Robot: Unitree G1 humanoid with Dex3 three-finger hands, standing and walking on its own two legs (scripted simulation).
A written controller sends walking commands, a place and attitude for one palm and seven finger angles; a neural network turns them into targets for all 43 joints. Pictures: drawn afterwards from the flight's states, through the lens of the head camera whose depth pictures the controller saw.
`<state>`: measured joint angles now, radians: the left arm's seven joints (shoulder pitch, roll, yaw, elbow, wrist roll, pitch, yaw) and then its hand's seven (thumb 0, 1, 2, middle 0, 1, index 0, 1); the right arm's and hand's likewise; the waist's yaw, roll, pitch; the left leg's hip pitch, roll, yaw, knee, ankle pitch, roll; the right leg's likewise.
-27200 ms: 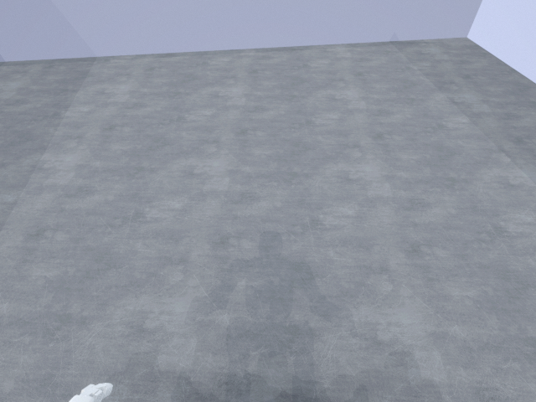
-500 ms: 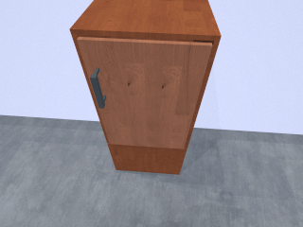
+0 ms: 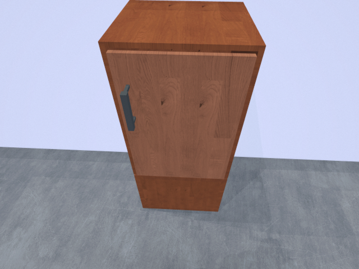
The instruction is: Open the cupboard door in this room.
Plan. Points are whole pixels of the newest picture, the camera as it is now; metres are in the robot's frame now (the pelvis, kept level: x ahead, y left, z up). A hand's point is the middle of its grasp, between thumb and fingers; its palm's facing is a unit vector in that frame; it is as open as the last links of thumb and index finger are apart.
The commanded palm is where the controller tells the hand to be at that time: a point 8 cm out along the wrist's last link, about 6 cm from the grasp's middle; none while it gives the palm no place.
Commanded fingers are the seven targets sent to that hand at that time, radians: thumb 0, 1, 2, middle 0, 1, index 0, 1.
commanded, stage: look again from close up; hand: left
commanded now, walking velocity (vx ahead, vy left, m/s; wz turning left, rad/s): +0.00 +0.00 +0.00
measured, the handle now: (129, 108) +0.56 +0.20 +0.04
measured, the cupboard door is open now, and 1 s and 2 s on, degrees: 0 0 0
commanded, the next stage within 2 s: raise the hand with hooked fingers in 0.14 s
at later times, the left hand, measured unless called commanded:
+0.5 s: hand (109, 220) +0.22 +0.17 +0.01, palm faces +0.17 -0.98 -0.07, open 7.8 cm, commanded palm +0.12 +0.23 -0.05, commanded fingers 0.00 0.57 0.76 -0.22 -0.51 -0.22 -0.51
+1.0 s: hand (102, 230) +0.21 +0.19 -0.02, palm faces -0.08 -1.00 -0.05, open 10.6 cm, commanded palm +0.16 +0.26 -0.01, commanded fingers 0.00 -0.01 0.51 -0.27 -0.88 -0.27 -0.88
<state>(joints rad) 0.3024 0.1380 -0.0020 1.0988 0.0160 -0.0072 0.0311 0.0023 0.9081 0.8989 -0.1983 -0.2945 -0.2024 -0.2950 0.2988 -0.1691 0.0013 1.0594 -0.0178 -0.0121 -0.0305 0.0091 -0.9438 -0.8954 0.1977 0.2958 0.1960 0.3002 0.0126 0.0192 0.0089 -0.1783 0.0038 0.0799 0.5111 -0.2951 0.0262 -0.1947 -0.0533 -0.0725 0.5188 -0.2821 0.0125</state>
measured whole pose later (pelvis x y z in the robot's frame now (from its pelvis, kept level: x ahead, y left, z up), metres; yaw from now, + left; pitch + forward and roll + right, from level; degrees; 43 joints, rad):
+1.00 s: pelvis -0.03 -0.03 -0.07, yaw +2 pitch +12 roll -1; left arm 0.23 0.33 0.30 0.15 -0.36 -0.28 -0.50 0.01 0.21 0.61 -0.25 -0.74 -0.25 -0.74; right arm 0.21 -0.19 0.04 0.58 0.04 -0.21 -0.06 0.01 -0.90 -0.89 0.20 0.30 0.20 0.30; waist 0.00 0.04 -0.09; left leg -0.81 0.07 -0.01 1.09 -0.50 -0.03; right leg -0.78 -0.03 -0.14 1.06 -0.49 -0.04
